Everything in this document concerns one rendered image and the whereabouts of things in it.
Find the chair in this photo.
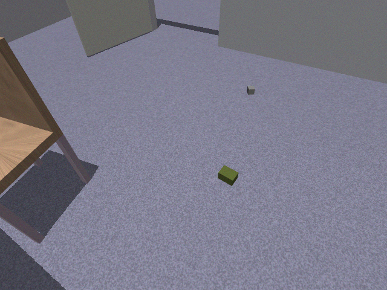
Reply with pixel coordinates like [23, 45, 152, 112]
[0, 37, 91, 243]

